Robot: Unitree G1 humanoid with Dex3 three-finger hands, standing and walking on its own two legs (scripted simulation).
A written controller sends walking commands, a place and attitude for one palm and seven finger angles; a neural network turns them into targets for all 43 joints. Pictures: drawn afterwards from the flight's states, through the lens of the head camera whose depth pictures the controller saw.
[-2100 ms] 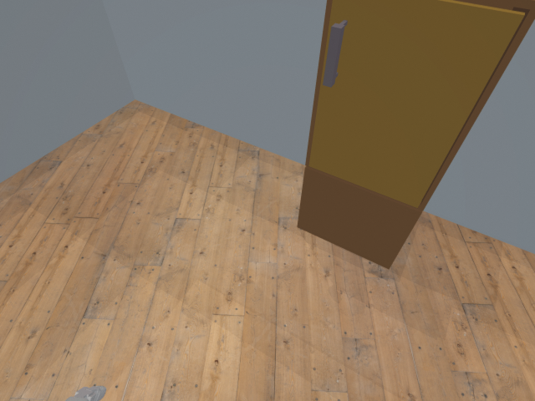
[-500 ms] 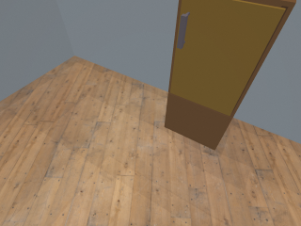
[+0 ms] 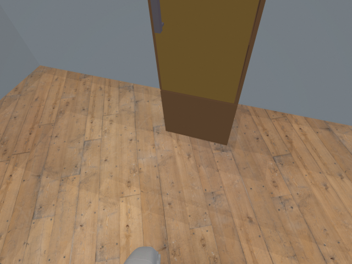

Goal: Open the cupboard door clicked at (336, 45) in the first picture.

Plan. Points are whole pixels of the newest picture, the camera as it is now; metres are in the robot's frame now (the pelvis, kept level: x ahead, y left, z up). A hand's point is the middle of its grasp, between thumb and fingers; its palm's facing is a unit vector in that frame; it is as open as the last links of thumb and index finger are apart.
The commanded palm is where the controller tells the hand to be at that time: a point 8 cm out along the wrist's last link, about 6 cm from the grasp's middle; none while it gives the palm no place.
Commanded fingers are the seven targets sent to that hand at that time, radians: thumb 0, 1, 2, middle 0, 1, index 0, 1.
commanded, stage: turn to face it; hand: left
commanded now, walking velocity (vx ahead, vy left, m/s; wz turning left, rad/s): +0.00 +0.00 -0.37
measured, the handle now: (158, 9) +0.96 +0.15 +0.10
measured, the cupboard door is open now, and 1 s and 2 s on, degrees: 0 0 0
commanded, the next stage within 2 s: take the last steps up to it in 0.32 s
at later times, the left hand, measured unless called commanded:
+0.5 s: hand out of the picture +0.08 +0.25 -0.16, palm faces -0.13 -0.97 -0.22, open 7.4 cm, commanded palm none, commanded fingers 0.00 0.90 0.90 -0.20 -0.30 -0.20 -0.30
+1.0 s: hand out of the picture +0.02 +0.23 -0.16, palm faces -0.11 -0.98 -0.19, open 7.4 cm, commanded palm none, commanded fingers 0.00 0.90 0.90 -0.20 -0.30 -0.20 -0.30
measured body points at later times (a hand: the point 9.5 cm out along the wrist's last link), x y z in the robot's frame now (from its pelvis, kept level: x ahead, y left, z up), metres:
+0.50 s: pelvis -0.02 +0.05 +0.01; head -0.01 +0.07 +0.46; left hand +0.09 +0.30 -0.14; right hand -0.02 -0.19 -0.13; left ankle -0.02 +0.16 -0.73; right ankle -0.05 -0.07 -0.67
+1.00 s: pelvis +0.07 +0.05 +0.01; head +0.07 +0.04 +0.46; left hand +0.03 +0.28 -0.14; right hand +0.03 -0.19 -0.15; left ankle +0.20 +0.18 -0.68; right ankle -0.05 -0.07 -0.73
